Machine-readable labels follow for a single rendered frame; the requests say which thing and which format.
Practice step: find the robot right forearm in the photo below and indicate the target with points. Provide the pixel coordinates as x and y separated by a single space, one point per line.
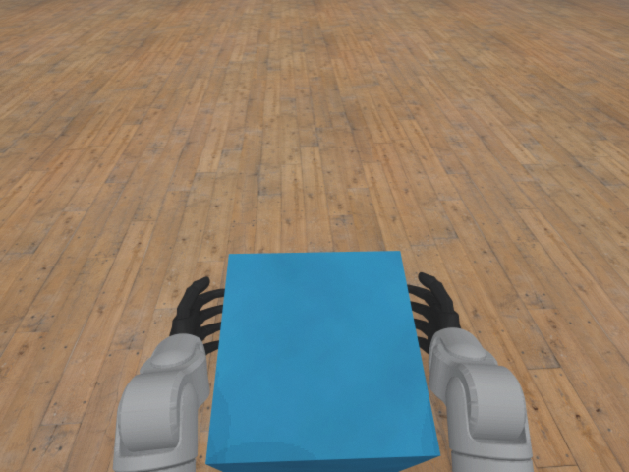
487 420

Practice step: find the carton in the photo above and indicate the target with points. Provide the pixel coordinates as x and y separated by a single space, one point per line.
319 367

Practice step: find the left robot hand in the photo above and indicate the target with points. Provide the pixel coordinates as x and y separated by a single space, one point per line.
189 318

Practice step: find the robot left forearm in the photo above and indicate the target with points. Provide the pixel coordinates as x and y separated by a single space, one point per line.
157 416

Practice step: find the right robot hand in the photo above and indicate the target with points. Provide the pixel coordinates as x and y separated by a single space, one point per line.
440 312

